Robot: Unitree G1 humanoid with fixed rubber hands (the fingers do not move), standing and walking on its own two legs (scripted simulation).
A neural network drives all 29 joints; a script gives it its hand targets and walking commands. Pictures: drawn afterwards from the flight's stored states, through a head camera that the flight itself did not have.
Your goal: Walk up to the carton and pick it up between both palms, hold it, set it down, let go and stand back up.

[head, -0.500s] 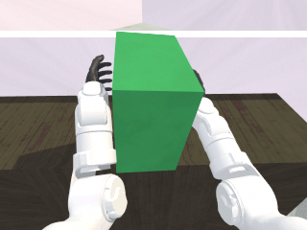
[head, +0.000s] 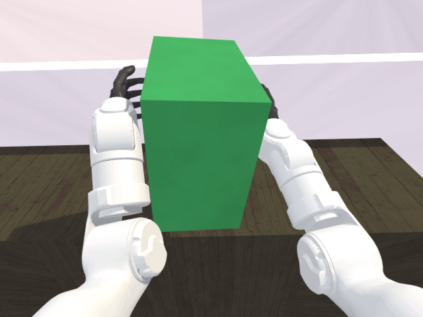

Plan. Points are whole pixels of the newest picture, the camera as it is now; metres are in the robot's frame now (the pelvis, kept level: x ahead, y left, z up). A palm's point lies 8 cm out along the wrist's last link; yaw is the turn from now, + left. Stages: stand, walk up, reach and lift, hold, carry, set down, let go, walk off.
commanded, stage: reach and lift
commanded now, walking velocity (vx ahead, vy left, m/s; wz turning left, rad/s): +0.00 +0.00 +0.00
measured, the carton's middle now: (196, 131) +0.40 +0.00 +0.23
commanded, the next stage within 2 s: hold in 0.88 s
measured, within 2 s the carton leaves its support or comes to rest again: neither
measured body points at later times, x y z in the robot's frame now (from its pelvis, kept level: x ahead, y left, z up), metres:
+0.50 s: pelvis +0.00 +0.00 +0.00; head -0.07 +0.02 +0.44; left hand +0.39 +0.14 +0.31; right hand +0.39 -0.12 +0.27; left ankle +0.00 +0.13 -0.75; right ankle +0.06 -0.10 -0.75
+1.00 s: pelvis +0.00 +0.01 +0.00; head -0.08 +0.02 +0.44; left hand +0.39 +0.14 +0.32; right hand +0.38 -0.11 +0.28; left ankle +0.00 +0.13 -0.75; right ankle +0.06 -0.10 -0.75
